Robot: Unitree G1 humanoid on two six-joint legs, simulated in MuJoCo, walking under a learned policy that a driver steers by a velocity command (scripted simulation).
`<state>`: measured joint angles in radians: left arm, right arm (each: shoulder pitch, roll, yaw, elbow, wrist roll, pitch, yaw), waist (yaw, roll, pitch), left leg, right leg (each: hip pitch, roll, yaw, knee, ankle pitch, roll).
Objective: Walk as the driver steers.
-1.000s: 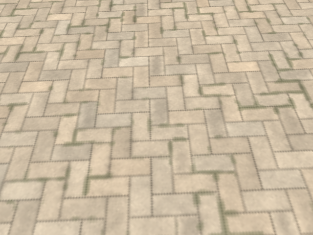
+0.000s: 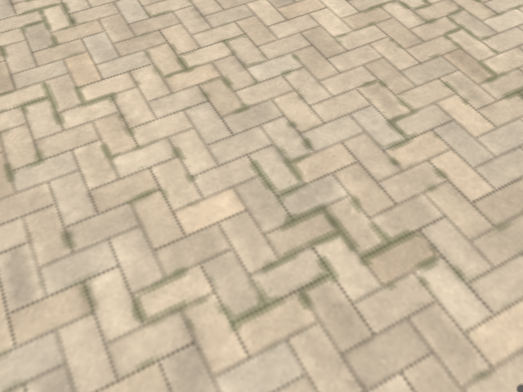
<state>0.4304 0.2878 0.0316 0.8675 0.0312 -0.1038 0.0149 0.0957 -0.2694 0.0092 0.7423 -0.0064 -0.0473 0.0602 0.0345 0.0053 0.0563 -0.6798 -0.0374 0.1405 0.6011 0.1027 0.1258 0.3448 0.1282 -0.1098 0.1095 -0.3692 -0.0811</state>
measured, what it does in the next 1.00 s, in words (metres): walks ahead: left foot, then right foot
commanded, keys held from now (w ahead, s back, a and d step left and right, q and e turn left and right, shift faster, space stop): w+q+shift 0.26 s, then e+shift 0.74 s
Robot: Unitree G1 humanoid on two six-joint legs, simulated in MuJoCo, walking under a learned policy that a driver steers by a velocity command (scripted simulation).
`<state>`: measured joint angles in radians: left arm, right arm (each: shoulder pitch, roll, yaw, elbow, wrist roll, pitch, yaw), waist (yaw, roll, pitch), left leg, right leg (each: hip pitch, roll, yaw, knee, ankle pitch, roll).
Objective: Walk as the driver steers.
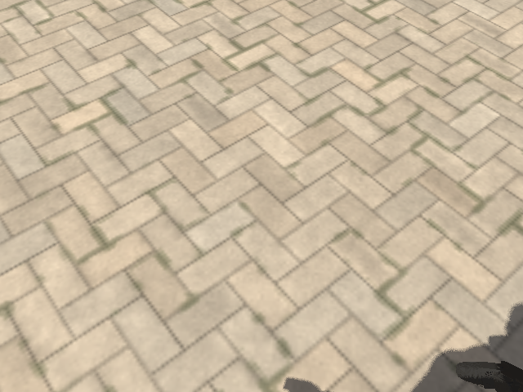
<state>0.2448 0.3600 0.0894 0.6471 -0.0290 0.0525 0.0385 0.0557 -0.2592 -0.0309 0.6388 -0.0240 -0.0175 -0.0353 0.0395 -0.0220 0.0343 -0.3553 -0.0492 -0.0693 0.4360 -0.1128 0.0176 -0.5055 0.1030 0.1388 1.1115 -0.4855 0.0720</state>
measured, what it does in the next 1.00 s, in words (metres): steps on the spot: right foot, then left foot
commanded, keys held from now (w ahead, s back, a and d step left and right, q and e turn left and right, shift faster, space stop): e+shift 0.24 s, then q+shift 0.70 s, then e+shift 0.06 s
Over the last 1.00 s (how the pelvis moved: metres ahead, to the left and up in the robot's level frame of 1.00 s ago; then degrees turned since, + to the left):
0.70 0.06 0.03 -12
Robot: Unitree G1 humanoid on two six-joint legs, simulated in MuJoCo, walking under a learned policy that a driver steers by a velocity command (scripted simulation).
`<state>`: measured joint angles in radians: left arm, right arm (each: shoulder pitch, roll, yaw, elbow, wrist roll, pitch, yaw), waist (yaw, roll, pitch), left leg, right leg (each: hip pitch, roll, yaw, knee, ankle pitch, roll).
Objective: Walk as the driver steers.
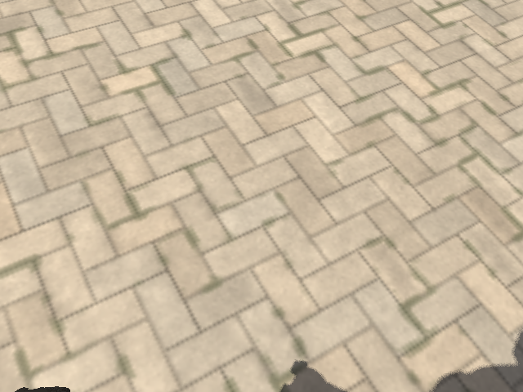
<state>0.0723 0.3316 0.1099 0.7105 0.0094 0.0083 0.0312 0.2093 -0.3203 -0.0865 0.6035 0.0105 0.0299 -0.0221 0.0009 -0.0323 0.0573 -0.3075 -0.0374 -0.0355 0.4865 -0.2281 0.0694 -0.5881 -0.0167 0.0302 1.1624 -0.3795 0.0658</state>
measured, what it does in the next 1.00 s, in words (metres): walks ahead, turning right: right foot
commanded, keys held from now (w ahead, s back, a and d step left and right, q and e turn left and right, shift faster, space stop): e+shift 0.62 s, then q+shift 0.04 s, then w+q+shift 0.34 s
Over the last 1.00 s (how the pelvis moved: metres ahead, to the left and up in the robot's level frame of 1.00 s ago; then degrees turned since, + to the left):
0.03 0.00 0.00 11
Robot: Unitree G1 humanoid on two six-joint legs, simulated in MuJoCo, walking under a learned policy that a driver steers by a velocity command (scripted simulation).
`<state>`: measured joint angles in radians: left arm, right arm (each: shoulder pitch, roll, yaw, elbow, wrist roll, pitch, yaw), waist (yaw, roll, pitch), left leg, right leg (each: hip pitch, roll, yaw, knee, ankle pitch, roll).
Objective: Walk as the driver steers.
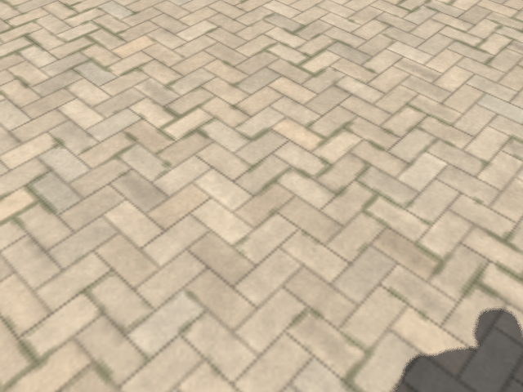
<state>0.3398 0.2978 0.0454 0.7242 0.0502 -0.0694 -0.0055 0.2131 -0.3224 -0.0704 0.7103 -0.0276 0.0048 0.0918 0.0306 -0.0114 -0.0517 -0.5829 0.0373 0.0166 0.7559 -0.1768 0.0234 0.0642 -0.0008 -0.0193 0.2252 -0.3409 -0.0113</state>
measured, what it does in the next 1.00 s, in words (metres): walks ahead: left foot, then right foot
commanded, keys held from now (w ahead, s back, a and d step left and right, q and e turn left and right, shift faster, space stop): w+q+shift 0.26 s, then w+e+shift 0.74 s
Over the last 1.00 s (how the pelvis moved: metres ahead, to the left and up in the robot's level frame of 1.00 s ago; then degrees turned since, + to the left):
0.17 -0.07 0.00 -18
